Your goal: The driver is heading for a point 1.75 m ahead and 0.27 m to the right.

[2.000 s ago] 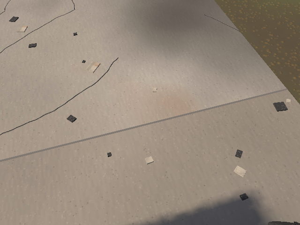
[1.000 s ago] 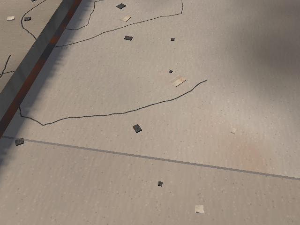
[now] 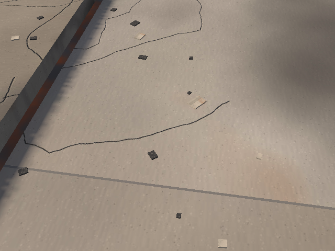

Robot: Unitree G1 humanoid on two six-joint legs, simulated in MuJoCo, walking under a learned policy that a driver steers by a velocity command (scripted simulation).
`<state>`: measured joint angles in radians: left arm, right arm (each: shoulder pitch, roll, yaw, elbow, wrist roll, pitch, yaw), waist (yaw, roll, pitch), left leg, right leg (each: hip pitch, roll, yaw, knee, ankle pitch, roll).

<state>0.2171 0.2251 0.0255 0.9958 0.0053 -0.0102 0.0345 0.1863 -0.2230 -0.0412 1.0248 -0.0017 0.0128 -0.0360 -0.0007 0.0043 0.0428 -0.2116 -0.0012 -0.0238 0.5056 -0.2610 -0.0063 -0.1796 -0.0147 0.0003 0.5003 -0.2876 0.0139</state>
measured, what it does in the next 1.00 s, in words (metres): walks ahead: right foot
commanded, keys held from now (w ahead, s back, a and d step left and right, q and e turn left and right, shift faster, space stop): no key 0.08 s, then w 0.92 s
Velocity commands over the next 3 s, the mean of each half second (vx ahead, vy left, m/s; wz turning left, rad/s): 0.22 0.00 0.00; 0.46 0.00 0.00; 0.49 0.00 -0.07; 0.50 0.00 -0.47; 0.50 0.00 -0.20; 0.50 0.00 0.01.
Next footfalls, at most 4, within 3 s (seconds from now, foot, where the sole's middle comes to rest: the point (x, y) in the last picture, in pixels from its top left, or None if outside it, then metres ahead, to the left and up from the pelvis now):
0.76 right None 0.42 -0.12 -0.77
1.34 left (149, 200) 0.73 0.11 -0.77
1.90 right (206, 151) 1.00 -0.15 -0.77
2.40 left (186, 100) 1.37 -0.07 -0.77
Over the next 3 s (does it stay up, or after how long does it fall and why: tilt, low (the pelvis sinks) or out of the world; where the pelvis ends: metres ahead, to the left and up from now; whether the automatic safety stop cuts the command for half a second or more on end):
stays up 1.45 -0.26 -0.01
